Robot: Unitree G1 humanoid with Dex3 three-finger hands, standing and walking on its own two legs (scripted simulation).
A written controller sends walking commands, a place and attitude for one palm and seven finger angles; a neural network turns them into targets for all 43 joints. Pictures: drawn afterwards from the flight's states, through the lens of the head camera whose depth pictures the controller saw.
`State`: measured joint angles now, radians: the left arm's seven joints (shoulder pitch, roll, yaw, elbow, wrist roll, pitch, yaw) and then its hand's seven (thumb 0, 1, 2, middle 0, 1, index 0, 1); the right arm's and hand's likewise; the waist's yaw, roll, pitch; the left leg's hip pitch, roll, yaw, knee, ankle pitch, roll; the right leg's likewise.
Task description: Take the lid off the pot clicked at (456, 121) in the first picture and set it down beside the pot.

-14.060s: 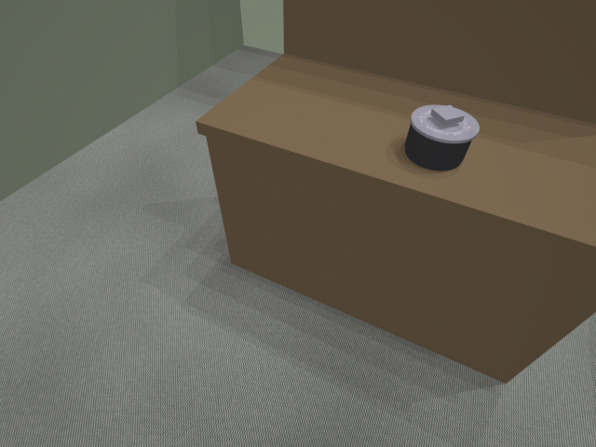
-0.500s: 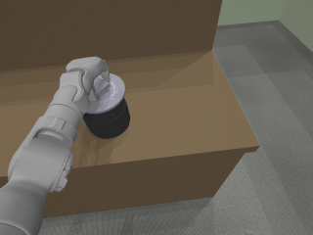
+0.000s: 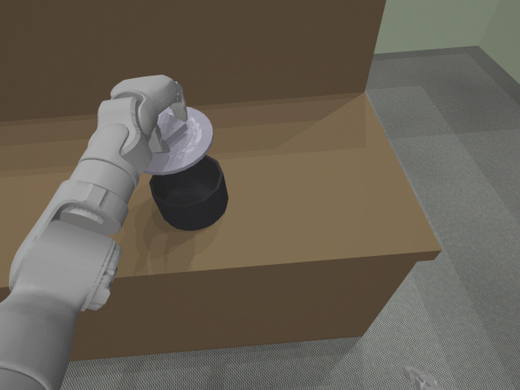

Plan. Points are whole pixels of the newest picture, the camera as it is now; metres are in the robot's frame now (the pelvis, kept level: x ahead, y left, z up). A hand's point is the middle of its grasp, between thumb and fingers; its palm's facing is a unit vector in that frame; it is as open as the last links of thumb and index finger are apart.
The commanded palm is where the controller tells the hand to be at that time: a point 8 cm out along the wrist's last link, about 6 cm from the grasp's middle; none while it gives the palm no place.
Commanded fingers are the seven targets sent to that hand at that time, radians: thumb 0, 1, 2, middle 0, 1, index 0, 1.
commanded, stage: lift the lid straight up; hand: left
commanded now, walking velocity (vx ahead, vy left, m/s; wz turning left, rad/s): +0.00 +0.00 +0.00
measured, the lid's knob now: (164, 129) +0.51 +0.15 +0.14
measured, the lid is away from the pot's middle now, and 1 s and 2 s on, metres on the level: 0.01 0.03 0.16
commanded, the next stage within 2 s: move the lid sideways beside the pot in 0.58 s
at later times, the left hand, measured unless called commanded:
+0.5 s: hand (148, 110) +0.48 +0.15 +0.20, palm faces -0.27 -0.06 -0.96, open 9.1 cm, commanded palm +0.47 +0.15 +0.27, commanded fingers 0.00 0.44 1.11 -0.76 -1.02 -0.75 -1.01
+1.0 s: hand (137, 110) +0.48 +0.17 +0.20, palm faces -0.28 -0.06 -0.96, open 9.2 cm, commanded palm +0.47 +0.18 +0.27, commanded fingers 0.00 0.44 1.11 -0.76 -1.02 -0.75 -1.01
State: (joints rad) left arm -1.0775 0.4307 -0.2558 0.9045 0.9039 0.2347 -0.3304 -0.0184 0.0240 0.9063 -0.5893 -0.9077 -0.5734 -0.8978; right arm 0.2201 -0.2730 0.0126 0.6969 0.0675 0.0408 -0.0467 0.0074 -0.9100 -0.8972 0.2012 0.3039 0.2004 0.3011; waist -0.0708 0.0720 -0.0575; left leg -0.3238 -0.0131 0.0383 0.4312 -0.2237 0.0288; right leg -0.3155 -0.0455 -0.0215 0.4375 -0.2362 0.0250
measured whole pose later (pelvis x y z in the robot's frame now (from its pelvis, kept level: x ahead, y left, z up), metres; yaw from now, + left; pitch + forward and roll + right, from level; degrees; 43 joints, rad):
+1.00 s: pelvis -0.01 +0.00 +0.00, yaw +0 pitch +7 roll +0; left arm -1.20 0.49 -0.21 1.00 0.95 0.24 -0.42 -0.02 0.02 0.90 -0.59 -0.91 -0.57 -0.90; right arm 0.24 -0.27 0.03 0.69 0.06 0.03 -0.06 0.01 -0.91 -0.90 0.20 0.30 0.20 0.30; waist -0.09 0.07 -0.05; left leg -0.31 -0.02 0.05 0.40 -0.20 0.03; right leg -0.31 -0.05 -0.01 0.41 -0.21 0.03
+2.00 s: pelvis -0.01 +0.01 +0.00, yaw +1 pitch +7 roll -1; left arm -1.13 0.75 -0.13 1.00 0.96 0.05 -0.50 -0.02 0.03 0.91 -0.59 -0.91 -0.57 -0.90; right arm 0.24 -0.30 0.02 0.68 0.09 0.10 -0.09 0.01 -0.91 -0.90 0.20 0.30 0.20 0.30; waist -0.08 0.04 -0.02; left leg -0.34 -0.02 0.03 0.43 -0.21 0.05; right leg -0.30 -0.05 -0.03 0.36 -0.19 0.04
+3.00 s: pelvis +0.01 +0.03 +0.00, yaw +0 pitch +10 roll -2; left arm -1.15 0.91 -0.02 1.07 0.97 -0.08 -0.52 -0.02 0.03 0.91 -0.59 -0.91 -0.56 -0.90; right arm 0.26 -0.30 0.03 0.71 0.09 0.13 -0.09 0.00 -0.91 -0.90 0.20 0.30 0.20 0.30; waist -0.10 0.03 -0.02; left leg -0.42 -0.01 0.02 0.48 -0.25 0.06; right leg -0.34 -0.04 -0.04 0.35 -0.19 0.05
